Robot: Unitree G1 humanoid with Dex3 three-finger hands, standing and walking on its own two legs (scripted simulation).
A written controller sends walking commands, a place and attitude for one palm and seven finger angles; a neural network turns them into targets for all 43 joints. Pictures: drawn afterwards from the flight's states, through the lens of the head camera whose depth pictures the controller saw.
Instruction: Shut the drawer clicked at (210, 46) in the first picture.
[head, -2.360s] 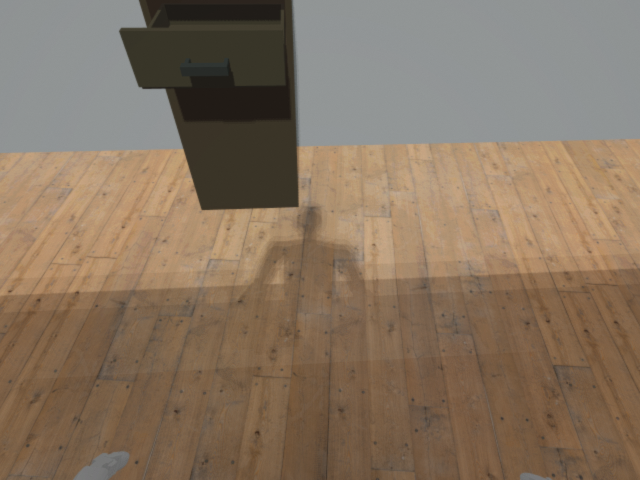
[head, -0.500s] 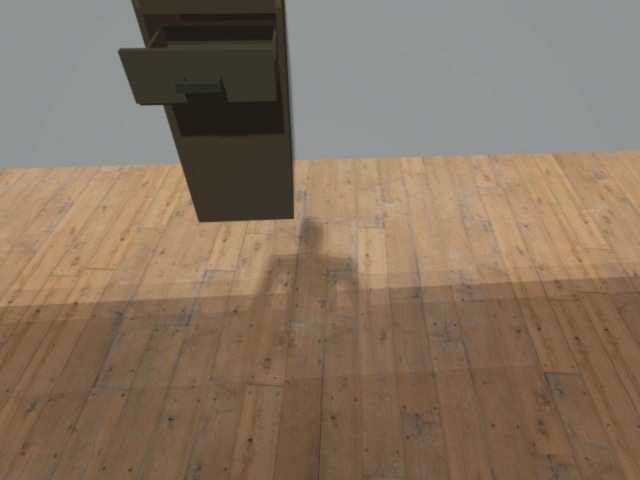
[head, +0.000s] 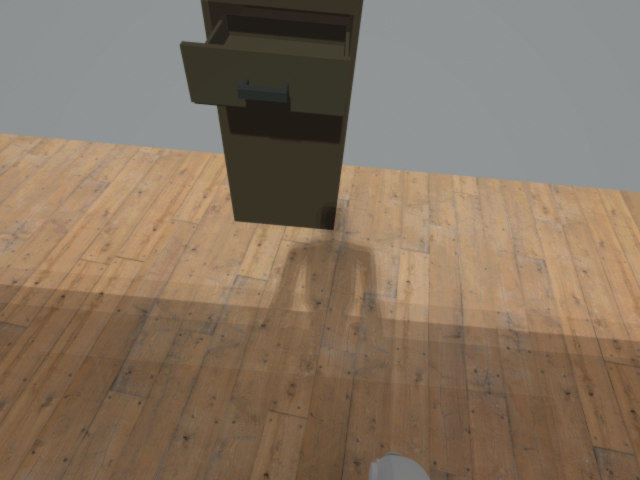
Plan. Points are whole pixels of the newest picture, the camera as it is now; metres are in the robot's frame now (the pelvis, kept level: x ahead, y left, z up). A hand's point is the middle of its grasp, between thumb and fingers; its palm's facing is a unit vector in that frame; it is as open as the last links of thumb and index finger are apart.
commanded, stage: walk to a spot facing it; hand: left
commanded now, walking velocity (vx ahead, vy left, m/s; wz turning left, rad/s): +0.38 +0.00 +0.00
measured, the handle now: (264, 88) +0.92 +0.17 +0.02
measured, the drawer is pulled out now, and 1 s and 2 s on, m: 0.27 0.27 0.27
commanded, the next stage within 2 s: turn to face it in 0.34 s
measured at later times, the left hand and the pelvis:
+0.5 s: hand (238, 406) +0.26 +0.13 -0.17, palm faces +0.12 -0.96 -0.23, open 7.2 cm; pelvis +0.23 -0.06 -0.01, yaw +6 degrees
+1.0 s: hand (240, 379) +0.31 +0.14 -0.19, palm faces +0.08 -0.98 -0.16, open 7.4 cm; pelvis +0.31 -0.03 -0.01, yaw +0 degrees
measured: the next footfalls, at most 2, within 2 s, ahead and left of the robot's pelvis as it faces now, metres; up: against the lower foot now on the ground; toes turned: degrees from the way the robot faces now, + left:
right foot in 0.24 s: +0.29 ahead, -0.14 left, +0.00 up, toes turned -7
left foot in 0.68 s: +0.41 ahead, +0.09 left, +0.00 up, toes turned +11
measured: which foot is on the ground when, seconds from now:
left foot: down 0.00-0.26, up 0.28-0.66, down 0.68-1.00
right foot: up 0.00-0.22, down 0.24-0.72, up 0.74-1.00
